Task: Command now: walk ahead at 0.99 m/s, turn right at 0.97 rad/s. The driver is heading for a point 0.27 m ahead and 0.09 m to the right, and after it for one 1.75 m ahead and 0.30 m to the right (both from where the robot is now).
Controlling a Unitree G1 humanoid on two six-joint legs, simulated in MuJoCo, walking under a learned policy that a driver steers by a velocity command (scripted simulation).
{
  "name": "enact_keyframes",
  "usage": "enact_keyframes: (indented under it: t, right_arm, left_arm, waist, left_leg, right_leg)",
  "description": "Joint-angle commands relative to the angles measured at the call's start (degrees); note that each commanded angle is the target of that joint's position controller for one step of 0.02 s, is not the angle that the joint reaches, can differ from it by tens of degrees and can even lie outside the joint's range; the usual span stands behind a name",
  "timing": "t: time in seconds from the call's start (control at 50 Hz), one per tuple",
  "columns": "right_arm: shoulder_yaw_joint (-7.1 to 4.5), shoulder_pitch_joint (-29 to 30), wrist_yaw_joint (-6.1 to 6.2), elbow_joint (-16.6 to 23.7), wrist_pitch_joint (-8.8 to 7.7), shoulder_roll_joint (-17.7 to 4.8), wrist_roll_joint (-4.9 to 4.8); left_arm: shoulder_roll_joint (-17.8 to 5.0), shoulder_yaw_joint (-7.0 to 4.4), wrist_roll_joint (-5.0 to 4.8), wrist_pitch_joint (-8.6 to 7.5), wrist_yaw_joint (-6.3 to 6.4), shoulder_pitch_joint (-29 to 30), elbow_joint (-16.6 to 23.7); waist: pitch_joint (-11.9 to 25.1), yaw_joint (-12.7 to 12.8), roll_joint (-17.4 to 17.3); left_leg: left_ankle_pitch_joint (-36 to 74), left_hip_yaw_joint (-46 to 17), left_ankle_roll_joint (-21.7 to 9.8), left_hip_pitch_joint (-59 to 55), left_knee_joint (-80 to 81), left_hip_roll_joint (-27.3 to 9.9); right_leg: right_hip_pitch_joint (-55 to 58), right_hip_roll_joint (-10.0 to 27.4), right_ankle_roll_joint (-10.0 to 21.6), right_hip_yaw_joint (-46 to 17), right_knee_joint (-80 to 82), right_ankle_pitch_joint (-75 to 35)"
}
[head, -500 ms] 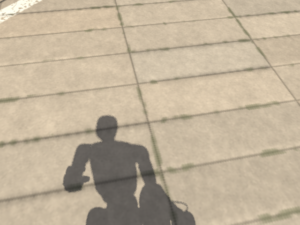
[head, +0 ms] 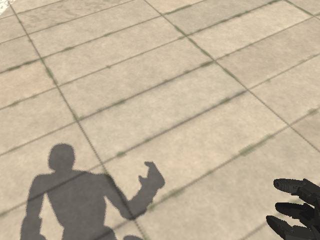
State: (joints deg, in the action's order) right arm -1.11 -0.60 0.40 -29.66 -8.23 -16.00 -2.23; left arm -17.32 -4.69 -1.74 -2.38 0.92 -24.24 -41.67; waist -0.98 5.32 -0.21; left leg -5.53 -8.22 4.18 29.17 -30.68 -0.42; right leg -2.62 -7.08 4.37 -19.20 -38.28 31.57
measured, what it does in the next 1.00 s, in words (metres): walks ahead, turning right: right foot, then left foot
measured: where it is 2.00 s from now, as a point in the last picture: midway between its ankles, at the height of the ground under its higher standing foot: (231, 51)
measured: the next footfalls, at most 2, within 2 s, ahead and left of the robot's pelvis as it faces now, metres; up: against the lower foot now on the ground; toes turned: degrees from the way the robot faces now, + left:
right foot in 0.48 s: +0.53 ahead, -0.17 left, +0.00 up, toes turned -26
left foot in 0.94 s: +1.04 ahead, -0.22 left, +0.00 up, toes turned -17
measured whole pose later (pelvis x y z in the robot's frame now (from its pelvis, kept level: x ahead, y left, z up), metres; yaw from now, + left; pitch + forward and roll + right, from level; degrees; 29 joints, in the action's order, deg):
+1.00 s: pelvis +0.84 -0.20 -0.02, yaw -16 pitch +0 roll +0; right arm -2.0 -7.6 -3.4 -38.1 -4.7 -16.8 -2.0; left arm -15.9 -1.8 1.4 -4.3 1.0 -21.1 -46.9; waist -3.4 0.0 -0.7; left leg -8.5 4.9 -8.7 33.9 -39.2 6.1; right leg 1.8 -2.7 -1.2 3.0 -61.4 23.7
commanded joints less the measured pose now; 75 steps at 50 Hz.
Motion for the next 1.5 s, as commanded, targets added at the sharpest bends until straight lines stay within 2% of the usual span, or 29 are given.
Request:
enact_keyframes:
  t: [0.02,0.04,0.08,0.18,0.38,0.46,0.48,0.5,0.52,0.54,0.58,0.64,0.86,0.9,0.94,0.96,0.98,1.0,1.02,1.06,1.12,1.18,1.3,1.36,1.38,1.4,1.42,1.46,1.5]
  right_arm:
    - [-6.38,-28.4,-0.47,-3.7,0.11,-18.8,2.98]
    - [-5.76,-22.7,-0.59,-1.7,0.6,-13.2,2.84]
    - [-4.55,-20.2,-0.11,-3.0,1.62,-8.3,2.89]
    - [-3.26,-17.2,-0.44,-8.6,1.18,-3.8,1.89]
    - [-3.94,-24.2,0.25,-15.0,1.47,-11.7,2.64]
    - [-4.4,-22.1,1.15,-15.9,3.31,-16.4,2.46]
    - [-4.08,-18.6,1.46,-15.0,3.3,-15.8,2.08]
    - [-0.95,-27.5,0.21,-12.7,1.98,-3.4,3.19]
    - [-0.43,-27.1,-0.3,-12.3,-0.61,-6.0,0.17]
    - [-1.51,-17.4,-0.09,-10.1,-1.42,-9.0,-1.75]
    - [-0.93,-12.9,0.45,-9.2,-1.58,-6.3,-0.76]
    - [-1.12,-18.6,-0.49,-11.6,1.58,-4.8,0.18]
    - [-0.33,2.8,-4.75,-4.6,0.87,-3.7,-0.06]
    - [-1.88,-0.5,-5.19,-4.1,1.42,-6.6,-0.38]
    - [-4.69,-23.3,-4.18,-8.9,3.72,-12.2,-1.0]
    - [-5.59,-35.9,-3.04,-11.9,5.06,-14.3,-0.83]
    - [-5.93,-32.8,-3.14,-11.7,4.43,-17.2,0.36]
    - [-5.39,-30.3,-2.63,-9.6,4.23,-13.0,1.68]
    - [-4.9,-29.2,-1.99,-8.7,3.75,-10.3,2.64]
    - [-3.92,-21.6,-2.65,-8.0,2.35,-7.5,2.75]
    - [-3.77,-15.8,-1.93,-6.3,2.61,-7.1,1.48]
    - [-3.88,-16.4,-0.48,-7.1,2.75,-7.7,0.19]
    - [-4.82,-21.6,0.55,-10.1,3.84,-8.1,-1.04]
    - [-4.79,-20.4,0.14,-10.0,4.85,-7.9,0.75]
    - [-3.21,-18.7,-0.42,-8.3,5.03,-4.1,2.88]
    - [-0.82,-32.1,-1.01,-6.9,4.2,3.8,-0.08]
    - [-0.35,-30.6,-0.27,-8.2,4.34,-0.5,-2.44]
    - [-1.37,-15.9,-0.15,-6.6,4.18,-5.9,0.35]
    - [-1.29,-9.7,-0.8,-4.1,3.38,-3.9,1.29]
  left_arm:
    - [5.1,2.91,-2.3,-1.62,-1.27,-4.3,9.4]
    - [-0.4,2.47,-3.78,-1.05,-0.57,-1.4,7.6]
    - [-4.9,1.25,-0.6,-0.21,-0.72,10.0,8.6]
    - [-1.7,1.26,-1.19,1.85,-2.39,14.2,11.5]
    - [-0.9,2.43,-0.49,-0.93,-5.8,29.6,15.3]
    - [-9.6,-2.24,-0.34,0.14,-4.43,9.0,11.2]
    - [-12.0,-3.84,-0.46,0.97,-3.19,-5.0,6.8]
    - [-15.5,-3.23,0.59,0.43,-2.7,-2.6,5.3]
    - [-11.4,-2.41,1.31,-0.56,-2.88,-3.9,6.4]
    - [-9.0,-1.98,1.51,-1.46,-2.99,-3.7,5.0]
    - [-6.4,-0.89,1.75,-2.96,-3.27,4.2,4.2]
    - [-0.8,0.86,2.25,-3.48,-3.29,8.8,3.7]
    - [-6.7,0.75,2.28,-4.85,-0.37,-0.9,-2.8]
    - [-9.6,0.15,3.97,-3.07,0.82,-0.5,-2.6]
    - [-12.0,-0.52,5.39,-1.34,1.71,5.9,-1.0]
    - [-11.5,-0.45,4.54,-1.68,1.53,10.3,0.5]
    - [1.9,3.01,3.26,-3.55,0.02,1.0,3.3]
    - [-4.0,3.51,0.43,-6.53,-1.54,2.8,5.5]
    - [-6.5,2.82,-1.21,-7.66,-1.9,11.4,7.8]
    - [-4.4,3.29,1.11,-8.07,-1.5,14.9,8.7]
    - [-4.8,2.73,2.73,-6.03,-0.93,11.5,7.6]
    - [-2.7,3.63,3.9,-5.58,-0.55,21.2,11.8]
    - [-4.9,1.73,0.14,-6.08,-0.64,28.5,14.6]
    - [-9.4,-1.3,-0.77,-6.87,-0.46,14.4,11.9]
    - [-10.8,-1.76,-0.43,-6.35,-0.03,-0.2,9.5]
    - [-16.6,-2.46,2.14,-5.97,-0.98,-4.1,6.8]
    - [-12.1,-2.07,1.67,-5.56,-1.75,-3.4,6.5]
    - [-6.6,-0.87,1.95,-4.35,-1.3,1.1,5.6]
    - [-4.9,-0.11,3.07,-4.39,-1.64,2.8,3.6]
  waist:
    - [26.3,-8.6,-32.8]
    - [17.7,-10.0,-24.0]
    - [5.3,-11.8,-3.9]
    - [-3.0,-7.1,-5.7]
    - [-9.8,-8.8,-0.8]
    - [4.6,6.2,-9.6]
    - [8.7,13.4,-6.7]
    - [13.3,0.4,14.7]
    - [26.3,2.5,11.4]
    - [15.5,4.4,4.9]
    - [1.8,-1.9,-3.9]
    - [-1.6,-7.8,0.0]
    - [-7.1,-1.1,1.7]
    - [-1.2,-4.9,6.2]
    - [9.0,-17.5,10.6]
    - [12.2,-23.9,4.7]
    - [16.3,-12.5,-25.0]
    - [26.5,-14.2,-13.0]
    - [16.1,-14.6,-6.4]
    - [4.0,-7.2,6.9]
    - [-2.2,-2.1,3.3]
    - [-6.4,-4.8,1.6]
    - [-2.4,-9.7,-5.0]
    - [7.1,-0.7,-6.3]
    - [17.7,5.5,-4.6]
    - [26.9,-2.4,25.0]
    - [22.6,-0.2,25.2]
    - [6.1,2.1,4.7]
    - [-0.1,-0.6,2.9]
  left_leg:
    - [-42.2,-48.8,-15.0,-59.7,13.8,-25.5]
    - [-52.9,-50.2,-14.3,-53.0,17.4,-24.3]
    - [-29.3,-26.8,-10.9,-39.2,14.9,-18.6]
    - [-8.5,-4.7,-10.0,-26.5,18.0,-14.1]
    - [33.9,18.1,-7.3,-28.5,23.6,-12.7]
    - [76.2,18.1,-9.7,-33.0,-5.9,-16.2]
    - [61.1,18.5,-8.3,-19.6,-25.9,-12.4]
    - [-22.5,14.6,-6.5,6.1,-49.9,-1.2]
    - [-24.6,1.5,-8.2,11.1,-57.0,0.9]
    - [-19.7,0.8,-8.7,15.1,-55.8,-1.2]
    - [-12.9,1.5,-8.5,13.3,-47.0,-5.6]
    - [-9.1,2.0,-6.4,8.1,-41.5,-9.8]
    - [24.5,12.9,-8.3,5.6,-1.5,-0.1]
    - [15.3,17.7,-10.2,1.7,-3.3,5.7]
    - [6.4,15.3,-13.6,-19.0,-9.1,6.1]
    - [5.7,7.9,-15.6,-36.1,-6.1,2.7]
    - [-8.4,-21.8,-29.5,-59.9,-4.5,-10.9]
    - [-37.7,-44.6,-30.9,-61.7,11.3,-15.1]
    - [-37.9,-42.2,-26.2,-53.0,16.0,-13.6]
    - [-24.6,-33.3,-24.0,-30.9,18.0,-9.2]
    - [-11.7,-22.0,-24.3,-15.2,19.8,-2.5]
    - [-4.2,-13.9,-22.3,-2.5,20.6,2.0]
    - [-12.3,-18.3,-15.5,-10.0,13.0,1.6]
    - [8.7,-16.4,-11.6,-18.9,-6.5,1.1]
    - [7.0,-12.3,-10.1,-10.9,-24.5,2.0]
    - [-26.7,-5.8,-7.0,8.9,-45.9,9.2]
    - [-22.4,-2.9,-7.3,18.4,-53.2,2.9]
    - [-14.5,0.7,-7.7,19.5,-51.3,-0.4]
    - [-12.5,0.1,-8.5,16.3,-44.6,-2.9]
  right_leg:
    - [-42.0,0.0,-0.9,6.4,-44.1,0.8]
    - [-49.1,6.0,-1.3,8.9,-49.7,-6.2]
    - [-47.5,10.0,-1.2,12.7,-47.2,-12.3]
    - [-45.4,15.6,-0.7,13.1,-39.2,-16.0]
    - [-33.9,7.9,2.8,25.4,-6.3,-34.1]
    - [-7.0,1.5,8.4,26.4,-1.5,-24.3]
    - [13.4,4.6,10.0,20.3,5.1,-28.6]
    - [33.2,17.7,15.0,-5.3,3.1,-20.4]
    - [35.5,24.4,20.3,-27.7,15.4,-0.2]
    - [26.7,23.5,17.0,-24.6,21.8,-0.6]
    - [6.9,19.8,14.5,-12.3,24.5,-10.1]
    - [-6.4,16.0,12.7,-0.7,27.8,-16.6]
    - [3.3,14.6,-0.6,25.9,31.3,-55.0]
    - [12.8,16.5,-3.2,27.2,20.8,-85.8]
    - [8.9,18.3,-4.0,26.8,-5.9,-104.4]
    - [-4.3,13.6,-4.4,27.8,-29.3,-85.3]
    - [-38.9,1.1,-9.8,19.5,-60.6,-1.4]
    - [-43.8,1.7,-5.2,8.5,-59.3,-5.0]
    - [-45.2,4.4,-2.2,8.5,-53.1,-8.3]
    - [-39.2,8.0,-0.6,9.1,-39.9,-11.9]
    - [-33.0,10.9,-3.9,10.0,-29.7,-13.1]
    - [-26.5,9.7,-7.2,14.7,-11.2,-24.1]
    - [-14.1,6.2,-9.1,11.4,10.4,-38.1]
    - [-1.9,7.4,-5.6,13.2,9.7,-29.6]
    - [16.3,14.5,-2.7,7.6,3.3,-20.2]
    - [34.5,29.8,9.1,-28.6,15.5,3.6]
    - [31.4,31.1,9.5,-40.1,21.9,22.1]
    - [15.5,24.4,5.8,-20.5,22.5,4.5]
    - [4.6,20.2,5.7,-9.0,23.3,-8.9]
Keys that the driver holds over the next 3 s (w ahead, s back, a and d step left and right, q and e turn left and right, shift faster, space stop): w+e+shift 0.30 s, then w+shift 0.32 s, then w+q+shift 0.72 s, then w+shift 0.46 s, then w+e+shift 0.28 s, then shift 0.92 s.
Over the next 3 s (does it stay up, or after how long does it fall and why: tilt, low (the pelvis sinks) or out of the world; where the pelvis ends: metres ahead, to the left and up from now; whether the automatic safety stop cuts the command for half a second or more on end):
stays up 2.17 -0.15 0.03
